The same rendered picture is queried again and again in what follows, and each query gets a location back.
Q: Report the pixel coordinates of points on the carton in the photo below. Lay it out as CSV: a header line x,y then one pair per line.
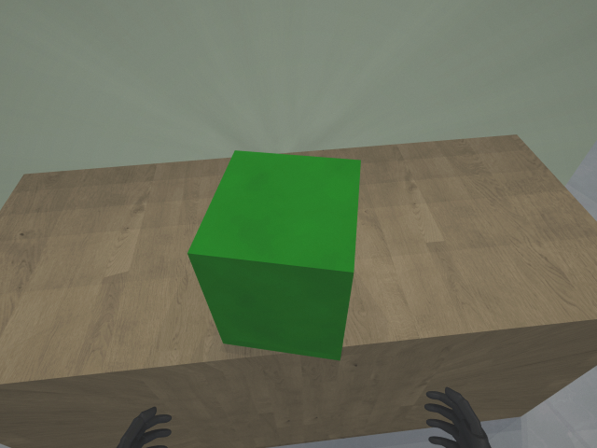
x,y
274,254

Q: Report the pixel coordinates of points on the robot left hand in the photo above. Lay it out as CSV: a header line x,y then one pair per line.
x,y
135,436

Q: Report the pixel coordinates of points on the robot right hand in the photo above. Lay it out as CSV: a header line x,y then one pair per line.
x,y
466,430

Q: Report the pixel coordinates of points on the pedestal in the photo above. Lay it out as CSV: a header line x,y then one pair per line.
x,y
475,269

